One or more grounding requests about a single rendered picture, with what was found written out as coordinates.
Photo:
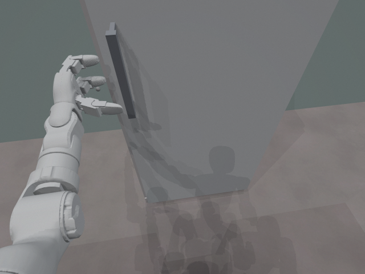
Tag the robot left upper arm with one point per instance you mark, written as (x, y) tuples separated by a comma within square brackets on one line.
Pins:
[(42, 228)]

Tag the handle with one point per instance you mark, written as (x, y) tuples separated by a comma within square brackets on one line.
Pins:
[(117, 58)]

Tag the left robot forearm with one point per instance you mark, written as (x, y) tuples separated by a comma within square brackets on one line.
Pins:
[(59, 158)]

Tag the fridge door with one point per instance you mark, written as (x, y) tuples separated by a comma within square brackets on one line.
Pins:
[(210, 81)]

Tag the left robot hand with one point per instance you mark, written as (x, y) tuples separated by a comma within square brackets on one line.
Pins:
[(67, 89)]

